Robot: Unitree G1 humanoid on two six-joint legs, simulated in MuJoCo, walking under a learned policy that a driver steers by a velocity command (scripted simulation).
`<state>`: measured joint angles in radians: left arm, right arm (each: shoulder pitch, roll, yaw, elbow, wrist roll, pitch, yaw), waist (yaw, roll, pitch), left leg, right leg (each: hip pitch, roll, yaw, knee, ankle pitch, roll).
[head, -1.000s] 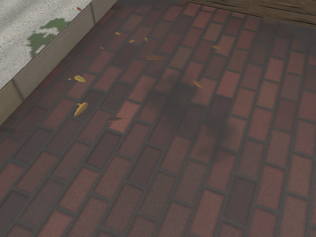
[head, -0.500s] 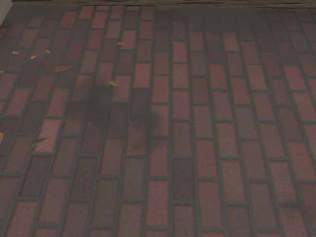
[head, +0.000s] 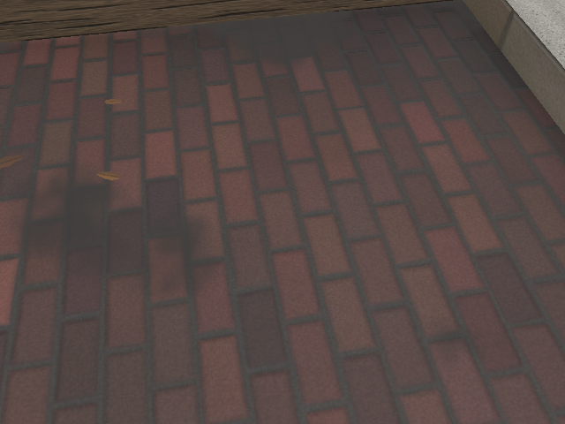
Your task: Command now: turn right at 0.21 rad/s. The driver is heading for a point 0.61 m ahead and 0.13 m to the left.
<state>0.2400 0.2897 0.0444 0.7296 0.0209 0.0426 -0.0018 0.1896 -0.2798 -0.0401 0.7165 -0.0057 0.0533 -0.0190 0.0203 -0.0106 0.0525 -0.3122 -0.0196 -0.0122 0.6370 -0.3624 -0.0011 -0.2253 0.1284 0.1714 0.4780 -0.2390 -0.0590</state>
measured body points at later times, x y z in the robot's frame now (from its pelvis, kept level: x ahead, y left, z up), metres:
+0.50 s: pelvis +0.00 +0.01 +0.00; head +0.00 +0.01 +0.45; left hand +0.08 +0.27 -0.13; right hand +0.09 -0.25 -0.13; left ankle +0.01 +0.11 -0.74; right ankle -0.03 -0.11 -0.74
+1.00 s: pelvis +0.00 +0.00 +0.00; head +0.00 +0.00 +0.45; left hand +0.01 +0.25 -0.15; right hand +0.01 -0.25 -0.15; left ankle +0.01 +0.11 -0.73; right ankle -0.03 -0.11 -0.74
